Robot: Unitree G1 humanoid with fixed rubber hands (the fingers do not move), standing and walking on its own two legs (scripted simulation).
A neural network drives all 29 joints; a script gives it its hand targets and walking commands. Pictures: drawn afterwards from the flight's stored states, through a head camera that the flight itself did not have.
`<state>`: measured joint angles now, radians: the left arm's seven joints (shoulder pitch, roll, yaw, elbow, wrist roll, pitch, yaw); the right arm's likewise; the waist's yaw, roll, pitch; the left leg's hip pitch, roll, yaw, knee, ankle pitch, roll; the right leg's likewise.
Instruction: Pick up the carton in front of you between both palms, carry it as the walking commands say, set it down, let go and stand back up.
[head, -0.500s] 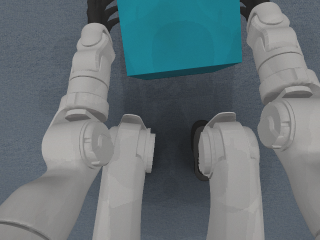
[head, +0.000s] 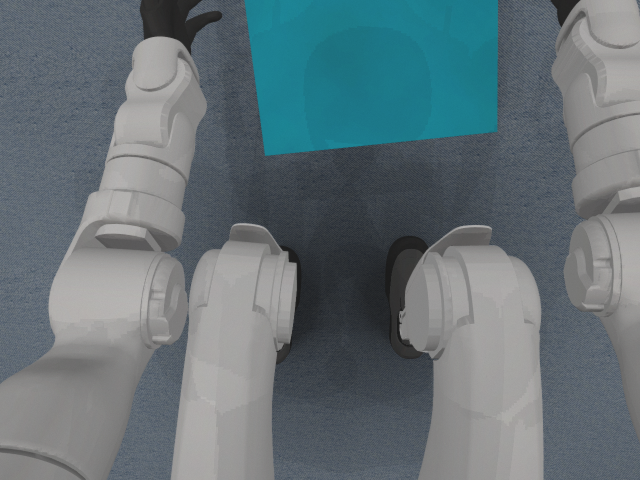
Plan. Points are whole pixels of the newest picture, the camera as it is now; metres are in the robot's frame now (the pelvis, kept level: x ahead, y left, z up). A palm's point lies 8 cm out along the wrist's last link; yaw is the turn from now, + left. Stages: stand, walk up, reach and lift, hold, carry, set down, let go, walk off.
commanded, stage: set down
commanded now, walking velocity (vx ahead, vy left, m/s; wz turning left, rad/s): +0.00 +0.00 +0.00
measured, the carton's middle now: (363, 57) +0.51 -0.04 -0.24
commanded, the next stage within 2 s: let go in 0.92 s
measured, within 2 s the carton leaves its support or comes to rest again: neither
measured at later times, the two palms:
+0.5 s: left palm out of the picture +0.52 +0.15 +0.02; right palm out of the picture +0.53 -0.24 +0.01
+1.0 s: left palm out of the picture +0.51 +0.16 +0.16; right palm out of the picture +0.53 -0.25 +0.16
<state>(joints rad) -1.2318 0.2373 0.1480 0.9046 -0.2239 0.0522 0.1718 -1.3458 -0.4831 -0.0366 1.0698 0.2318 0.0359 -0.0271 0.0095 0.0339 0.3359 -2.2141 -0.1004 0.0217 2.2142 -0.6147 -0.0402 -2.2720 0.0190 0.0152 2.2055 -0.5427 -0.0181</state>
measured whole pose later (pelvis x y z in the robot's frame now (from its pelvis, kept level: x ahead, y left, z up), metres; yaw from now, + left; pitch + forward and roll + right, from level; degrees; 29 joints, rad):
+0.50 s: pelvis +0.01 +0.00 +0.13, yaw +0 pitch +45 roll +3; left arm -1.05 0.15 0.26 0.74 -0.09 0.14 0.16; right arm -1.17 -0.40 -0.19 0.94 0.07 0.13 0.03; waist 0.02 0.01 0.00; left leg -2.01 -0.08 0.00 1.75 -0.54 -0.03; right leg -2.06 0.04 0.03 1.75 -0.48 -0.01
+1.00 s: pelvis +0.04 -0.01 +0.27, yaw -2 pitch +45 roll +3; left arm -0.88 0.12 0.30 0.72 0.00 0.12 0.08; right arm -1.02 -0.33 -0.27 0.91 -0.04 0.11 0.07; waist 0.03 0.00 -0.10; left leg -1.58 -0.06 -0.03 1.19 -0.39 -0.03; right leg -1.63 0.05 0.04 1.20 -0.34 -0.02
